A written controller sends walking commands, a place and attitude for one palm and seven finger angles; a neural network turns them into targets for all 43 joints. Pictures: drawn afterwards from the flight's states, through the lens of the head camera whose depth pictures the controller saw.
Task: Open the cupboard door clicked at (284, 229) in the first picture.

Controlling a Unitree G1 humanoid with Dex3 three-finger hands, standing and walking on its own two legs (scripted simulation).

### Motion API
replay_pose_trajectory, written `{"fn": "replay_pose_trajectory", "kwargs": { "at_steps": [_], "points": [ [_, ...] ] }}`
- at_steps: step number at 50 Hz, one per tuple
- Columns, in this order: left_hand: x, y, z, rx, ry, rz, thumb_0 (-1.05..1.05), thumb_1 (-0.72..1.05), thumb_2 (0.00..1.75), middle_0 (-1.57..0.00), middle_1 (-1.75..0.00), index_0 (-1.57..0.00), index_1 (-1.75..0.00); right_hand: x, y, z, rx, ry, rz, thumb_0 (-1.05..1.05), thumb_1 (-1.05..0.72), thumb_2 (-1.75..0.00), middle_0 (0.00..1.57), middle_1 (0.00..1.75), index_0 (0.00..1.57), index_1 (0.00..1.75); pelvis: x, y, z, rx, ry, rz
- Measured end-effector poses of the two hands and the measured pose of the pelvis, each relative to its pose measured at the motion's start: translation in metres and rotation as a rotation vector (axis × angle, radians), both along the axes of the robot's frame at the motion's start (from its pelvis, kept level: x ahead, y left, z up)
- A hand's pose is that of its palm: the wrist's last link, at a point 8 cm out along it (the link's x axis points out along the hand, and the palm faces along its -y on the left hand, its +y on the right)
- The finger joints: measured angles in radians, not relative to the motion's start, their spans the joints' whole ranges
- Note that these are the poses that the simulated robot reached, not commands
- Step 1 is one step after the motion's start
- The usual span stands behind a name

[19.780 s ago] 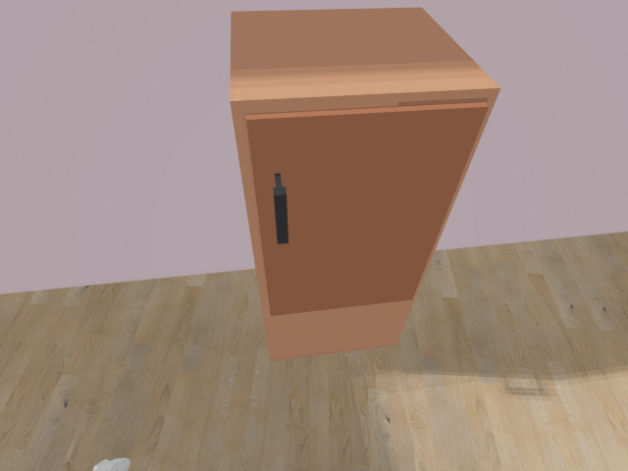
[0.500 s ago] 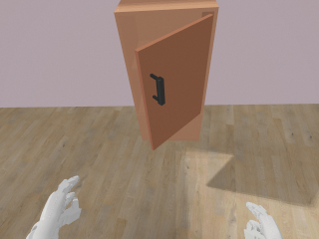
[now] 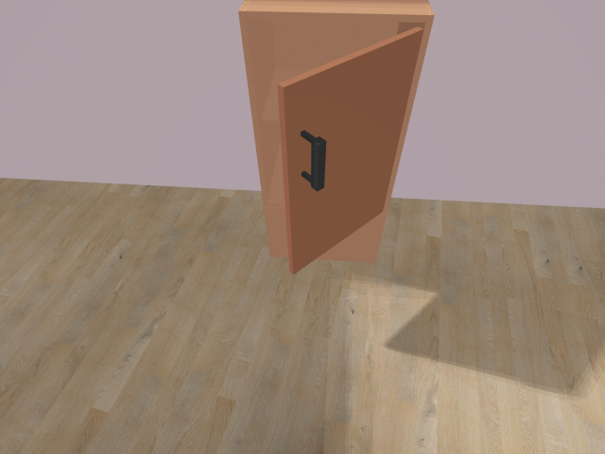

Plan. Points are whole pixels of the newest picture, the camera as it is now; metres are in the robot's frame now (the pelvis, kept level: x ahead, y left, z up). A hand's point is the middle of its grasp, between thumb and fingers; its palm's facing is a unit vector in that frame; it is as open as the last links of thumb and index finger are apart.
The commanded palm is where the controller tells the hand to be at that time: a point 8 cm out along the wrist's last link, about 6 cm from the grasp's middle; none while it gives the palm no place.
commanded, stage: let the arm hang, fingers relaxed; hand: left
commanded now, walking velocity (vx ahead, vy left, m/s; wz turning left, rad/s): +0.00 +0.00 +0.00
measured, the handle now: (311, 160) +0.67 +0.02 -0.02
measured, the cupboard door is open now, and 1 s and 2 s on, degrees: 45 45 45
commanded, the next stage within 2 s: look to check the result in 0.44 s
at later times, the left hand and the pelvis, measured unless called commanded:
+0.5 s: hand out of the picture +0.02 +0.18 -0.17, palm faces +0.03 -0.98 -0.19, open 7.4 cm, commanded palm none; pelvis +0.00 +0.00 +0.00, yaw +0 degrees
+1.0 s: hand out of the picture +0.09 +0.22 -0.16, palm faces +0.02 -0.95 -0.30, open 7.4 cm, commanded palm none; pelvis +0.05 -0.01 +0.01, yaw +1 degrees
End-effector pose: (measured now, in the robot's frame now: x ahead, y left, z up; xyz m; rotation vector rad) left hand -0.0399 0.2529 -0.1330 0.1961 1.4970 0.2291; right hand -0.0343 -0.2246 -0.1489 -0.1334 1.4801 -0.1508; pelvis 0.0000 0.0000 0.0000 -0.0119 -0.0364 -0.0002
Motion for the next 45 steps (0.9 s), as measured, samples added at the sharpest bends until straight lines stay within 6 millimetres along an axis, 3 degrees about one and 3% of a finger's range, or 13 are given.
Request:
{"fn": "replay_pose_trajectory", "kwargs": {
  "at_steps": [5, 15, 24, 35, 40, 45],
  "points": [
    [0.021, 0.000, -0.003, 0.000, -0.064, -0.014, 0.01, 0.91, 0.90, -0.20, -0.30, -0.20, -0.30, 0.008, 0.005, -0.004, 0.008, -0.041, -0.003, 0.01, -0.91, -0.90, 0.20, 0.30, 0.20, 0.30, -0.003, 0.001, -0.001, 0.002, -0.008, -0.002],
    [0.063, -0.021, -0.006, -0.058, -0.182, -0.046, 0.00, 0.90, 0.90, -0.20, -0.30, -0.20, -0.30, 0.028, 0.003, 0.003, -0.011, -0.108, -0.002, 0.01, -0.91, -0.90, 0.20, 0.30, 0.20, 0.30, -0.005, 0.002, 0.001, 0.006, 0.001, -0.003],
    [0.060, -0.026, -0.012, -0.076, -0.160, -0.034, 0.00, 0.91, 0.90, -0.20, -0.30, -0.20, -0.30, 0.032, -0.004, 0.003, -0.029, -0.100, 0.003, 0.00, -0.91, -0.90, 0.20, 0.30, 0.20, 0.30, 0.000, 0.001, -0.001, 0.008, -0.008, 0.004],
    [0.051, -0.005, -0.005, -0.023, -0.084, -0.015, 0.00, 0.90, 0.90, -0.20, -0.30, -0.20, -0.30, 0.044, -0.017, 0.006, -0.049, -0.059, 0.021, 0.01, -0.91, -0.90, 0.20, 0.30, 0.20, 0.30, 0.013, 0.000, 0.001, 0.008, 0.014, 0.010],
    [0.065, 0.004, 0.001, 0.002, -0.086, -0.016, 0.01, 0.90, 0.90, -0.20, -0.30, -0.20, -0.30, 0.062, -0.025, 0.007, -0.056, -0.068, 0.032, 0.01, -0.91, -0.90, 0.20, 0.30, 0.20, 0.30, 0.026, -0.001, 0.003, 0.011, 0.018, 0.012],
    [0.091, 0.009, 0.006, 0.024, -0.111, -0.035, 0.01, 0.90, 0.90, -0.20, -0.30, -0.20, -0.30, 0.089, -0.033, 0.010, -0.066, -0.098, 0.049, 0.01, -0.91, -0.90, 0.20, 0.30, 0.20, 0.30, 0.040, -0.003, 0.005, 0.014, 0.026, 0.011]
  ]
}}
